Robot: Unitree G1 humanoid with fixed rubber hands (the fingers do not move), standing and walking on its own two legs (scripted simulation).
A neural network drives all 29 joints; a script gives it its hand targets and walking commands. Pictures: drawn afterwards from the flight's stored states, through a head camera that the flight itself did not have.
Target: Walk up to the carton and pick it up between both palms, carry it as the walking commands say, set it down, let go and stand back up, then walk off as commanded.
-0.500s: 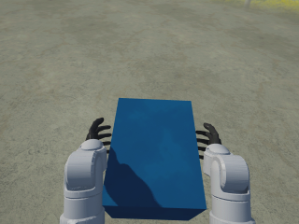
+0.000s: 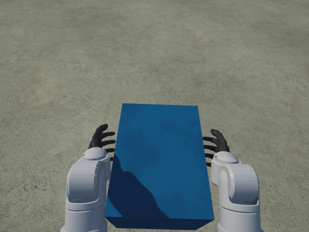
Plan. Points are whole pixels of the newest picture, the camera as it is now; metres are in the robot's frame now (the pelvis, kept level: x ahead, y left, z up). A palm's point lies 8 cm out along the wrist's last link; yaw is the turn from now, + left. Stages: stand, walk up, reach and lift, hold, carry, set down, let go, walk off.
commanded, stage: carry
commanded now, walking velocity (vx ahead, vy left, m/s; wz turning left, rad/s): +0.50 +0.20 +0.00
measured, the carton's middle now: (158, 165) +0.30 +0.01 +0.02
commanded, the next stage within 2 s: none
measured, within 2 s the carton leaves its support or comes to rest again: neither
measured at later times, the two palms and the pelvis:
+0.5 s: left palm (88, 68) +0.61 +0.26 +0.10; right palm (168, 72) +0.62 -0.02 +0.10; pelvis +0.35 +0.11 -0.01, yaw +2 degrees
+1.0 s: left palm (88, 27) +0.96 +0.35 +0.11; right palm (147, 31) +0.98 +0.07 +0.09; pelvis +0.70 +0.19 +0.00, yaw +5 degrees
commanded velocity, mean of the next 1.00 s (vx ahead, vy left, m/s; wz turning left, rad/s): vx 0.50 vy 0.20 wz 0.00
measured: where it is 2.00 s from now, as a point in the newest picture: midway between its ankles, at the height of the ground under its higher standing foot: (107, 104)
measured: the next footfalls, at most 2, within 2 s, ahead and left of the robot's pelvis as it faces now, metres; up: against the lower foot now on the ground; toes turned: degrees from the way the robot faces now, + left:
right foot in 0.12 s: +0.18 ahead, -0.10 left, +0.00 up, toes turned -6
left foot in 0.42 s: +0.41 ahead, +0.20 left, +0.00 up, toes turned +6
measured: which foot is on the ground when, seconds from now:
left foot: down 0.00-0.16, up 0.18-0.40, down 0.42-0.84, up 0.86-1.00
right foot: up 0.00-0.10, down 0.12-0.42, up 0.44-0.76, down 0.78-1.00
